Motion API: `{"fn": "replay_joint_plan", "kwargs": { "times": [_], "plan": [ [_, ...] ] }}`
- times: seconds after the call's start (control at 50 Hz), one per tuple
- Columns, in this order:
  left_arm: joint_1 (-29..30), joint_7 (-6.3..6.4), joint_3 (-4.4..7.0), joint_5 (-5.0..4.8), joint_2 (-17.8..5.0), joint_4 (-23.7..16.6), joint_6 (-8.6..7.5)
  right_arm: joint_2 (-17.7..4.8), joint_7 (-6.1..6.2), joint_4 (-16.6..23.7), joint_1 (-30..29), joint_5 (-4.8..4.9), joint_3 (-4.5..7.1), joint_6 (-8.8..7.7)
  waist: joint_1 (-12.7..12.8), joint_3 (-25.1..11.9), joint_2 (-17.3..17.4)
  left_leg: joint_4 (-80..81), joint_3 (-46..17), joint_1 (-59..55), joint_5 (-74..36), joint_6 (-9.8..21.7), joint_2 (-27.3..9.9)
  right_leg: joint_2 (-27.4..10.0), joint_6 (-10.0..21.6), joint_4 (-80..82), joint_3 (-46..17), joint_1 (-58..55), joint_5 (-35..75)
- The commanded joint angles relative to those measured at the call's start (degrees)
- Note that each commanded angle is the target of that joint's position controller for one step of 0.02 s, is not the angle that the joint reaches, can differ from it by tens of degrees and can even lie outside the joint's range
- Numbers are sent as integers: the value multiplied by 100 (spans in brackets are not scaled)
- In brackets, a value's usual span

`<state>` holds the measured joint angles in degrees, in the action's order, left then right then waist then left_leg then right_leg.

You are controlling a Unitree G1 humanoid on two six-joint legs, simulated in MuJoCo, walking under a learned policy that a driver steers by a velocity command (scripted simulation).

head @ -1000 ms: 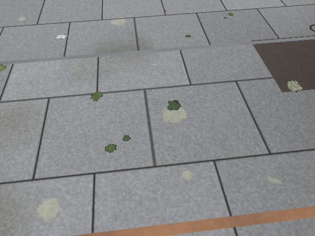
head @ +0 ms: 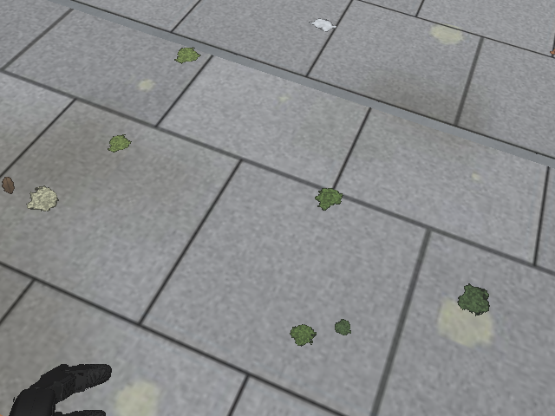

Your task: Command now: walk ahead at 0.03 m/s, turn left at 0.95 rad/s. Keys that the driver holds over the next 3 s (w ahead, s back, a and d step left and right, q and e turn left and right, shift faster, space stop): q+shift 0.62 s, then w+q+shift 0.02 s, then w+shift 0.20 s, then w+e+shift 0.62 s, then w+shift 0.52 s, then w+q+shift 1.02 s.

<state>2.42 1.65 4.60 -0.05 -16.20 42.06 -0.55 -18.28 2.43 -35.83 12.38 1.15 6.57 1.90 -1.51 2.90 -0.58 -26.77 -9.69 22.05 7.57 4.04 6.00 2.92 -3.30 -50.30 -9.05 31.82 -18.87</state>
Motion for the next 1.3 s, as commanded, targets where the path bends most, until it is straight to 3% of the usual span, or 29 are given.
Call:
{"fn": "replay_joint_plan", "kwargs": {
  "times": [0.02, 0.12, 0.18, 0.2, 0.22, 0.24, 0.26, 0.28, 0.32, 0.38, 0.46, 0.58, 0.64, 0.66, 0.68, 0.7, 0.72, 0.76, 0.8, 0.94, 1.1, 1.12, 1.16, 1.2, 1.22, 1.24, 1.26, 1.28, 1.3],
  "plan": [
    [-46, -11, 100, -29, -370, -264, -45, -917, 68, 600, -174, -15, 247, 8, 97, -1101, 873, 592, -1805, -1155, -332, 654, -1190, 183, -65, 468, 61, 22, 245],
    [-163, -102, 159, -43, -542, -263, -183, -950, 2, 811, -324, -24, 228, 90, -2, -1013, 1137, 386, -2351, -1119, -290, 600, -1076, 207, 46, 1328, -23, -506, 152],
    [-680, -156, 259, -52, -714, -139, -248, -936, -40, 960, -622, 52, 189, 125, 246, -986, 1107, 84, -2501, -766, -154, 394, -782, 83, 187, 2683, 108, -1551, 770],
    [-854, -143, 324, -20, -886, -97, -231, -762, -55, 983, -526, 63, 124, 137, 237, -1098, 739, -387, -2249, -339, 800, 189, -485, -458, 364, 3124, -150, -2269, 1181],
    [-743, -103, 363, 62, -1200, -216, -157, -372, -84, 895, 45, 13, 7, 148, -108, -1293, -546, -1693, -1278, 377, 2607, -76, 218, -1717, 868, 3175, -1205, -2966, 1648],
    [-734, -108, 356, 278, -1275, -244, -132, -727, -128, 1104, -56, 30, 109, 68, -180, -960, -1675, -2956, -459, 1326, 2935, -342, 433, -2472, 1677, 3538, -2431, -2536, 1871],
    [-456, -70, 309, 247, -985, -417, -157, -1211, -163, 998, -87, -27, 229, 21, -174, -720, -1284, -3771, -261, 1537, 2470, -546, -122, -2541, 1822, 3523, -2154, -2332, 1693],
    [-236, 3, 231, 167, -705, -515, -128, -1297, -180, 849, -59, -6, 267, 44, -147, -588, -877, -4039, -126, 1509, 2004, -624, -290, -2122, 1591, 3416, -1397, -2184, 1356],
    [-223, 128, 164, 63, -648, -585, -46, -977, -193, 728, 74, -16, 178, 139, -58, -442, -494, -4698, 151, 1666, 1462, -765, -431, -1686, 1385, 3339, -566, -2175, 1352],
    [-705, 183, 174, 138, -820, -507, 28, -641, -230, 943, -347, 83, 23, 123, 275, -405, -621, -4208, 706, 1968, 1186, -907, -803, -1631, 1495, 3424, 128, -2619, 1937],
    [-976, 107, 259, 144, -1057, -460, 91, -495, -262, 1075, -591, 36, -48, 110, 492, -684, -796, -3292, 890, 1768, 1275, -1026, -1149, -1962, 1630, 3374, 570, -3147, 2378],
    [-764, -124, 369, -52, -1226, -422, 38, -541, -346, 947, -411, 37, 21, 247, 297, -754, -947, -1635, 1432, 351, 1125, -648, -1031, -2207, 1270, 3049, 1414, -2767, 2468],
    [-920, -196, 349, -209, -959, -266, 18, -663, -308, 626, 287, 80, 194, 302, -71, -998, -551, -274, 1589, -1145, 606, -137, -605, -2002, 701, 1988, 1880, -2226, 1261],
    [-887, -229, 244, -131, -611, -299, 7, -1098, -250, 360, 1167, 134, 378, 244, -379, -1023, 470, 228, 489, -2507, 908, 345, -1075, -1505, 394, 458, 2237, -745, -366],
    [-545, -247, 77, 95, -251, -821, -72, -1863, -243, 422, 1518, 151, 451, 57, -291, -959, 2157, 726, -2622, -3368, 2193, 1470, -2501, -568, 63, -1443, 1912, 1798, -2135],
    [27, -260, 163, -77, -603, -948, -244, -1483, -348, 459, 1552, 6, 325, -221, -739, -1102, 1378, 1581, -3464, -3073, 3992, 1800, -2870, -516, 248, -2020, 627, 2458, -1712],
    [209, -307, 231, -268, -864, -988, -364, -1199, -352, 373, 1291, -37, 180, -392, -553, -576, 1262, 1809, -3103, -2682, 4431, 1538, -2777, -718, 487, -1931, 498, 2528, -1150],
    [-331, -318, 271, -75, -930, -654, -465, -735, -286, 389, 644, 6, -39, -463, -76, -339, 1042, 1610, -1963, -2089, 3280, 1072, -2299, -947, 488, -1346, 560, 1947, -45],
    [-546, -362, 257, 3, -852, -464, -506, -668, -214, 414, 482, -106, -113, -510, 46, -312, 1061, 1759, -1306, -1769, 2566, 886, -1900, -859, 342, -917, 728, 1412, 907],
    [-267, -402, 46, -162, -573, -418, -406, -781, -180, 0, 1108, -106, -133, -727, -219, 205, 851, 2192, -171, -2141, 1427, 678, -1972, -808, 83, 355, 817, 1783, 2389],
    [147, -754, -169, -231, -390, -717, -511, -754, -189, -361, 1136, -151, -158, -738, -386, 796, 512, 2371, 1354, -2728, -15, 348, -2179, -702, 525, 1102, 1048, 1858, 2496],
    [184, -787, -204, -231, -348, -766, -519, -786, -184, -388, 1090, -162, -157, -705, -358, 803, 482, 2272, 1570, -2745, -681, 293, -2142, -628, 647, 1267, 1229, 1599, 2346],
    [-41, -758, -154, -214, -500, -832, -493, -1017, -137, -421, 1058, -211, -120, -633, -132, 319, 802, 1424, 1858, -2994, -4375, 194, -2100, -123, 943, 1168, 1760, 688, 1696],
    [-1642, -656, 72, -284, -1020, -619, -401, -1258, -61, -399, 877, -271, -78, -506, 794, -750, 1202, -795, 1997, -2939, -7341, 76, -2060, 406, 1293, 776, 2032, -1147, 927],
    [-3005, -567, 282, -300, -1454, -323, -336, -1249, -27, -293, 735, -227, -109, -544, 1500, -1402, 778, -2614, 1965, -1613, -6736, -119, -1851, 377, 1543, 1071, 1526, -3342, 1086],
    [-3396, -451, 370, -281, -1947, -165, -281, -210, -139, -69, 1361, -350, -399, -734, 876, -1881, -1227, -5169, 1545, 983, -424, -480, -910, -930, 2325, 1359, -1202, -5518, -738],
    [-3417, -461, 324, -246, -1798, -305, -348, -203, -244, 99, 1211, -128, -545, -1050, 851, -2926, -1381, -6299, 305, 2149, 2053, -449, -90, -1826, 3013, 2901, -4380, -6313, -2756],
    [-3481, -417, 249, -166, -1382, -276, -390, -757, -285, 307, 196, 84, -412, -1220, 1212, -2175, -750, -6171, -48, 2631, 1521, -198, -454, -1713, 2437, 3503, -4224, -5913, -2715],
    [-3261, -399, 224, -94, -1341, -289, -435, -663, -278, 494, -165, 149, -467, -1311, 982, -1394, -241, -5725, 21, 2658, 1241, -117, -665, -1593, 2248, 3555, -3667, -4979, -1989]
  ]
}}
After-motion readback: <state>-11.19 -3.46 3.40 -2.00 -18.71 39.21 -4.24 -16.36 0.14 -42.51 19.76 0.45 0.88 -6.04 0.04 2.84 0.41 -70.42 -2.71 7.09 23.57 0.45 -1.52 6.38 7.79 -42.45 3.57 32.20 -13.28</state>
